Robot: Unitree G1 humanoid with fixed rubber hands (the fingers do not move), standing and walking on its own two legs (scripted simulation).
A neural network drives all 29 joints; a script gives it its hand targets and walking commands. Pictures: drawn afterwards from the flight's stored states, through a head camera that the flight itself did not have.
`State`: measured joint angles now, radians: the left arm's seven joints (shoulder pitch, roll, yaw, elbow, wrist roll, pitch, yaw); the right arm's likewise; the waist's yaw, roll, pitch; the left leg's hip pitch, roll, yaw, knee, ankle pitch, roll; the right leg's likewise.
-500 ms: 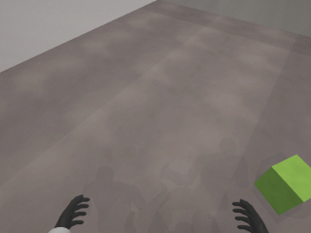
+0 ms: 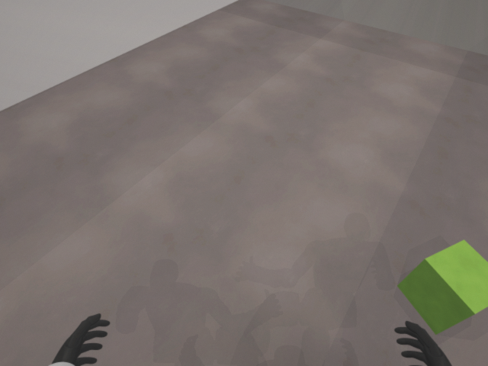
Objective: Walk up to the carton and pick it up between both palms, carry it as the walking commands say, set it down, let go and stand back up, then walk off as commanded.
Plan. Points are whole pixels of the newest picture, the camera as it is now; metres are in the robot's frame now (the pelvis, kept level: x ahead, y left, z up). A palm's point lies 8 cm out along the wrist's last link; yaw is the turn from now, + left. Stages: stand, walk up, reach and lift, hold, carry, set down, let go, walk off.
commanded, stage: stand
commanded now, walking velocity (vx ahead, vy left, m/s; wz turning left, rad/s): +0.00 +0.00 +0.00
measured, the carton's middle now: (449, 287) +0.52 -0.77 -0.63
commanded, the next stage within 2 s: none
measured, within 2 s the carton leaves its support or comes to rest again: neither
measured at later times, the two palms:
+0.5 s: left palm out of the picture +0.12 +0.30 -0.07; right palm out of the picture +0.12 -0.30 -0.07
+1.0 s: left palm out of the picture +0.10 +0.31 -0.07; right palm out of the picture +0.10 -0.31 -0.08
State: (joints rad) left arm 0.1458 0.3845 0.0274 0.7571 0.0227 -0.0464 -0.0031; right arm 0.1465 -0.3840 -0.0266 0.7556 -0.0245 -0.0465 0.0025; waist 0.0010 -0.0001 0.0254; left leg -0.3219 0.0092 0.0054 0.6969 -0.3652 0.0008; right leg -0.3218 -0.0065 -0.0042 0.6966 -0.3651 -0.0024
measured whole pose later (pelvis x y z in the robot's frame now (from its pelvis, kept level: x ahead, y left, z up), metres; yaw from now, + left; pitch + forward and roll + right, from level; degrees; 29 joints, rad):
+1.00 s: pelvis +0.00 +0.00 +0.03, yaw +0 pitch -2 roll +0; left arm 0.08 0.40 0.00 1.05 0.01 -0.03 0.00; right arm 0.09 -0.39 -0.01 1.05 -0.01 -0.03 0.00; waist 0.00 0.00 0.04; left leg -0.14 0.01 0.01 0.37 -0.19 -0.01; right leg -0.14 0.00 0.00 0.37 -0.19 0.00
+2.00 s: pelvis +0.01 +0.00 +0.03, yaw +0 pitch -2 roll +0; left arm 0.08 0.40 0.00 1.06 0.01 -0.02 0.00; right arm 0.08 -0.40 -0.01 1.06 -0.01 -0.02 0.00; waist 0.00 0.00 0.04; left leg -0.11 0.01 0.01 0.33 -0.19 -0.01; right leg -0.11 0.00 0.00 0.33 -0.19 0.00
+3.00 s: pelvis +0.10 -0.12 +0.00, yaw -32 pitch -1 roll +1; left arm 0.27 0.48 0.10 0.66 0.03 0.04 -0.11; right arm 0.38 -0.52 -0.09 0.74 -0.03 -0.11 -0.03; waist -0.01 -0.04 0.02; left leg -0.30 0.03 0.14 0.64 -0.30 0.03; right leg -0.44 0.07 0.11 0.97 -0.40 -0.02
